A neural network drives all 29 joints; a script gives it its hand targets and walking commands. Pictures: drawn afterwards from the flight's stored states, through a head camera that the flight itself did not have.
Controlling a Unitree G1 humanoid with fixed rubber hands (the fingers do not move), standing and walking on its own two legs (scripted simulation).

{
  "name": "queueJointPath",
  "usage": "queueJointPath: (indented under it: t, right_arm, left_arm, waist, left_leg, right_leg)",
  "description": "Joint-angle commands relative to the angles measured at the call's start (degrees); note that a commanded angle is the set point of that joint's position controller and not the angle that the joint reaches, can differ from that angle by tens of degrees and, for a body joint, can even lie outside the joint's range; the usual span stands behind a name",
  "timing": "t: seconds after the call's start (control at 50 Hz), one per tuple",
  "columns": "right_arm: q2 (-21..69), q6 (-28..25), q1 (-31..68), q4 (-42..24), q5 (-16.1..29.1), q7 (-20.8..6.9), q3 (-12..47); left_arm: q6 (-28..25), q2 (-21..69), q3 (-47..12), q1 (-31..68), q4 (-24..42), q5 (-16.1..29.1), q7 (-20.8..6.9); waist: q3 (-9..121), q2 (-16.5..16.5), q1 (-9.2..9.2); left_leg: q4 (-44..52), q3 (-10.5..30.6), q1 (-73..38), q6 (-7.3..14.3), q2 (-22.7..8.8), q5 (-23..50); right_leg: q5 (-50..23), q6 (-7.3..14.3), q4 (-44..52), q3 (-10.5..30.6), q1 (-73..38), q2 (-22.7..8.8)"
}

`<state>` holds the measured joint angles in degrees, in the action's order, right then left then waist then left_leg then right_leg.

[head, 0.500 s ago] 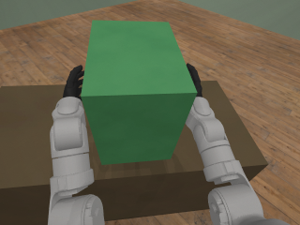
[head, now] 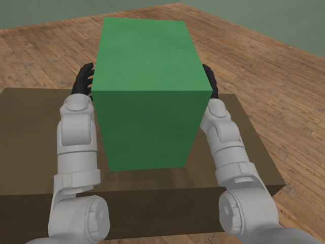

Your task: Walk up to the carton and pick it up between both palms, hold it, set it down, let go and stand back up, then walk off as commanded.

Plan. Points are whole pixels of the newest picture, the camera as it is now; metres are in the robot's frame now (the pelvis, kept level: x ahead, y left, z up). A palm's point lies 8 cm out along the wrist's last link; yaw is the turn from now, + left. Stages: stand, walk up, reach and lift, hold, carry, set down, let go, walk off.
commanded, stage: hold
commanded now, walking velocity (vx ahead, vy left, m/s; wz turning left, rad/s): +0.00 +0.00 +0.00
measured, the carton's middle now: (146, 97) +0.43 +0.00 +0.15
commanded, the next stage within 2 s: none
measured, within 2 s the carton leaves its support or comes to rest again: neither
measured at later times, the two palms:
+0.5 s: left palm (75, 105) +0.37 +0.16 +0.18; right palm (203, 99) +0.37 -0.13 +0.19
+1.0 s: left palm (79, 103) +0.38 +0.16 +0.18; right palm (205, 92) +0.38 -0.13 +0.20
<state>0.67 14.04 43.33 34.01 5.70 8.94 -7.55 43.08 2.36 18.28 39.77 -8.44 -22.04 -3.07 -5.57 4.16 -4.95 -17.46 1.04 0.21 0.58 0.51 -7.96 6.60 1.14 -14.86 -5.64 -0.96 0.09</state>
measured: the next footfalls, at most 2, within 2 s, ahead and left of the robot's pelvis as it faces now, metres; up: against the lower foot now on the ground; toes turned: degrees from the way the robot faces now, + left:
none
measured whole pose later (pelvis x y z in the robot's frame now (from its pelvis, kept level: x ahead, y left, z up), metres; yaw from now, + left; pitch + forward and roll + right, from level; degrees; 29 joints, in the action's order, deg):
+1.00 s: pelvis +0.01 -0.01 +0.00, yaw +1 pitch -9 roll -1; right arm 0.5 15.3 42.0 28.2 9.2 11.6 -3.0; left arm 41.8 1.8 19.1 35.5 -2.9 -19.4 -3.9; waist -5.9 6.5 -5.3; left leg -18.2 1.9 0.5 -0.3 -0.4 -8.7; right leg 7.0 1.9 -14.4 -6.5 -1.4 1.1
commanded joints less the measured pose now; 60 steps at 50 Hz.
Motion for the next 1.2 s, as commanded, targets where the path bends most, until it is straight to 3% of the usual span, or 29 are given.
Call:
queueJointPath:
  t: [0.0,0.02,0.04,0.08,0.12,0.16,0.18,0.24,0.26,0.36,0.38,0.4,0.44,0.5,0.56,0.62,0.66,0.7,0.78,0.8,0.82,0.84,0.88,0.9,0.92,1.0,1.06,1.12,1.18]
  right_arm:
    - [26.1,-3.4,34.4,-17.0,5.9,-5.5,23.3]
    - [25.7,-3.2,36.2,-18.6,6.6,-5.1,25.0]
    - [24.7,-2.3,33.5,-15.7,6.3,-5.0,24.3]
    - [25.4,-2.0,33.7,-18.4,6.5,-4.4,25.3]
    - [25.2,-1.7,32.3,-19.6,7.7,-4.2,26.8]
    - [25.2,-0.8,31.1,-17.6,6.9,-3.8,26.3]
    - [25.9,-1.0,31.2,-18.5,8.1,-4.0,26.2]
    - [25.8,-1.3,30.7,-18.5,7.9,-4.2,24.9]
    - [26.1,-1.7,29.9,-21.8,8.8,-3.7,25.8]
    - [23.8,-1.0,27.2,-19.0,7.0,-4.1,23.1]
    - [23.5,-1.6,29.5,-22.2,6.9,-4.0,23.6]
    - [23.2,-1.7,27.3,-21.9,7.0,-4.3,23.2]
    - [23.8,-1.3,29.0,-19.7,5.7,-4.4,23.4]
    - [21.7,-0.7,28.8,-15.7,4.3,-5.7,20.3]
    - [22.5,-0.6,31.6,-15.2,3.7,-6.2,20.0]
    - [23.2,-0.4,34.1,-15.4,3.9,-6.1,21.1]
    - [24.0,-0.7,33.9,-17.7,5.4,-6.3,22.9]
    - [24.8,-1.3,35.6,-16.2,4.7,-6.5,22.0]
    - [27.6,-3.1,37.5,-22.8,7.1,-5.0,25.7]
    - [27.3,-2.6,38.4,-17.5,5.5,-5.1,24.1]
    - [29.1,-3.5,35.0,-24.4,7.4,-4.2,27.0]
    - [28.6,-2.8,35.1,-22.3,7.1,-3.8,26.6]
    - [27.6,-2.9,34.2,-20.9,7.3,-4.0,25.5]
    - [28.4,-1.5,29.0,-18.5,6.8,-3.1,26.6]
    - [26.9,-1.0,29.3,-16.1,6.6,-3.5,24.0]
    - [24.9,0.3,25.7,-12.0,4.6,-3.7,21.4]
    - [25.2,0.0,28.0,-15.4,6.6,-3.6,22.5]
    - [25.1,-0.5,31.1,-18.4,7.2,-3.6,23.4]
    - [25.0,0.3,30.7,-18.4,6.8,-3.5,24.7]
  left_arm:
    - [-4.6,26.1,-22.8,26.7,9.2,9.0,-6.7]
    - [-4.1,24.9,-20.2,26.2,7.8,7.7,-7.0]
    - [-3.1,24.6,-19.3,23.8,5.7,6.3,-7.1]
    - [-2.9,22.6,-17.8,24.4,4.5,7.0,-8.4]
    - [-2.4,22.8,-17.9,22.3,7.5,6.5,-8.4]
    - [-2.9,23.0,-19.4,24.7,6.2,7.5,-9.1]
    - [-3.2,24.0,-20.9,27.2,11.3,8.1,-8.7]
    - [-3.5,25.4,-23.7,29.1,12.5,9.2,-8.5]
    - [-3.2,25.9,-26.1,27.0,14.7,10.2,-8.2]
    - [-3.2,26.3,-31.4,29.4,17.3,12.2,-7.2]
    - [-3.1,27.1,-32.9,30.0,17.9,13.0,-7.1]
    - [-3.5,27.3,-33.5,29.6,22.0,13.3,-6.5]
    - [-2.9,26.4,-30.7,28.7,15.0,11.4,-6.6]
    - [-1.8,25.4,-26.5,27.0,11.7,9.2,-6.6]
    - [-1.3,23.4,-21.0,25.6,7.1,6.7,-7.6]
    - [-0.6,23.3,-17.1,23.8,3.4,5.1,-9.0]
    - [-1.5,23.1,-16.1,25.4,7.0,5.5,-8.7]
    - [-2.5,23.7,-16.8,28.2,5.6,6.7,-8.5]
    - [-4.4,24.7,-22.7,29.2,10.2,10.6,-7.3]
    - [-5.1,24.5,-23.1,34.0,5.7,10.4,-7.4]
    - [-5.3,25.3,-25.8,29.2,13.0,11.5,-7.1]
    - [-5.8,24.4,-26.2,31.1,10.4,11.8,-6.9]
    - [-5.8,25.6,-28.3,32.3,14.5,11.9,-6.5]
    - [-5.2,24.7,-26.8,29.1,11.7,10.7,-7.2]
    - [-5.3,24.9,-26.4,31.7,12.4,10.5,-6.8]
    - [-3.9,24.6,-27.1,31.3,11.9,9.8,-8.1]
    - [-2.7,25.6,-25.5,27.0,12.9,8.8,-8.8]
    - [-2.5,25.9,-25.3,27.5,12.8,9.1,-8.9]
    - [-2.0,24.1,-21.4,24.9,10.1,8.0,-9.1]
  waist:
    - [28.6,-3.1,1.15]
    - [27.8,-1.5,2.22]
    - [24.0,-2.3,1.56]
    - [22.6,1.1,1.43]
    - [23.4,0.4,2.08]
    - [20.8,0.8,0.04]
    - [23.9,-1.5,0.25]
    - [21.9,-4.7,-0.36]
    - [25.1,-5.7,-1.33]
    - [24.0,-11.7,-4.25]
    - [27.0,-10.9,-4.46]
    - [28.5,-13.2,-4.11]
    - [22.5,-9.8,-2.95]
    - [20.4,-9.6,-1.98]
    - [17.1,-3.8,0.49]
    - [16.5,0.2,1.8]
    - [19.0,1.0,2.56]
    - [20.5,0.8,2.49]
    - [29.8,-0.5,1.24]
    - [28.1,-1.9,0.24]
    - [33.9,-2.8,-0.11]
    - [32.0,-3.2,-0.71]
    - [33.7,-6.9,-1.19]
    - [30.0,-6.4,-2.38]
    - [28.4,-9.1,-2.24]
    - [22.1,-10.4,-3.37]
    - [20.2,-8.9,-1.7]
    - [19.4,-6.6,-1.66]
    - [17.4,-2.5,-0.05]
  left_leg:
    - [1.2,-3.8,-2.4,0.2,1.3,13.9]
    - [1.2,-4.1,-1.8,0.7,1.5,14.6]
    - [1.7,-4.0,-1.3,0.6,1.6,13.4]
    - [2.1,-4.4,0.8,1.5,2.3,10.9]
    - [1.9,-4.4,-1.1,1.4,2.0,13.8]
    - [2.1,-4.1,-0.9,0.9,2.1,12.6]
    - [1.3,-4.1,-2.2,0.1,1.7,15.0]
    - [0.8,-3.7,-4.1,-1.0,1.3,15.7]
    - [-0.8,-3.3,-6.0,-1.5,1.5,20.7]
    - [-1.3,-2.5,-7.4,-4.1,0.7,15.9]
    - [-1.5,-2.2,-8.5,-4.1,0.4,17.0]
    - [-1.3,-2.2,-7.4,-4.6,0.3,17.5]
    - [0.1,-2.6,-4.1,-2.7,0.9,11.7]
    - [3.1,-2.6,-1.2,-2.0,-0.1,5.1]
    - [5.4,-3.3,3.0,1.0,0.1,0.4]
    - [5.8,-4.1,2.7,2.0,0.6,2.1]
    - [4.8,-4.6,2.5,2.3,1.1,5.6]
    - [4.7,-4.5,2.1,2.1,0.8,5.7]
    - [1.1,-3.8,-1.1,1.4,1.4,13.3]
    - [1.4,-3.8,-0.1,1.0,1.6,9.1]
    - [-0.3,-4.0,-3.9,0.6,2.0,15.2]
    - [-0.6,-3.4,-1.4,0.6,2.4,12.1]
    - [-1.0,-3.3,-2.5,-0.5,2.1,12.9]
    - [-0.7,-3.2,-3.1,-0.4,2.6,12.9]
    - [0.4,-3.2,-1.7,-1.0,2.2,8.8]
    - [1.6,-3.5,-0.5,-1.8,2.0,6.7]
    - [1.3,-3.5,-2.4,-1.8,1.5,12.6]
    - [0.5,-3.2,-2.6,-2.0,1.5,15.9]
    - [2.4,-3.8,-0.8,-0.3,1.4,13.5]
  right_leg:
    - [-12.6,-2.7,-0.7,-1.5,-13.2,2.7]
    - [-13.8,-2.9,-0.8,-1.3,-15.0,2.8]
    - [-13.1,-2.9,-0.4,-1.4,-14.6,2.6]
    - [-14.7,-3.7,-0.3,-0.7,-16.3,1.6]
    - [-16.9,-3.6,-0.6,-0.9,-16.6,2.0]
    - [-17.1,-3.7,-0.7,-1.1,-14.9,1.7]
    - [-17.2,-3.3,-1.4,-1.1,-14.7,2.2]
    - [-10.7,-2.5,-0.5,-1.6,-11.1,2.8]
    - [-15.1,-2.4,-0.6,-1.5,-11.6,2.8]
    - [-7.7,-1.6,0.2,-1.2,-6.4,2.5]
    - [-8.9,-1.4,0.5,-1.6,-6.5,2.7]
    - [-10.3,-1.3,-0.2,-1.5,-8.5,2.5]
    - [-6.4,-1.6,0.4,-1.0,-7.8,2.2]
    - [-3.0,-1.3,0.4,-1.0,-9.3,1.9]
    - [-1.1,-2.0,0.7,-0.8,-10.8,1.7]
    - [-2.3,-2.7,1.4,-1.3,-12.2,1.9]
    - [-5.3,-2.9,0.7,-1.0,-13.0,2.2]
    - [-4.5,-2.7,0.5,-1.6,-11.9,2.4]
    - [-15.4,-3.2,-1.4,-0.9,-14.1,2.4]
    - [-10.0,-3.2,-0.9,-1.0,-12.0,1.9]
    - [-18.6,-3.4,-1.5,-1.0,-15.1,1.7]
    - [-17.3,-3.5,-1.9,-0.1,-14.9,1.5]
    - [-16.4,-3.2,-2.4,-0.7,-13.8,1.5]
    - [-17.9,-3.2,-1.4,-0.2,-14.5,0.7]
    - [-12.3,-3.0,-1.1,-0.2,-12.8,0.6]
    - [-7.9,-2.2,-0.3,-0.7,-10.9,0.6]
    - [-10.9,-2.2,-0.5,-0.9,-10.9,1.5]
    - [-11.4,-2.6,-0.6,-1.4,-11.7,2.1]
    - [-11.2,-3.0,0.3,-1.1,-12.6,2.3]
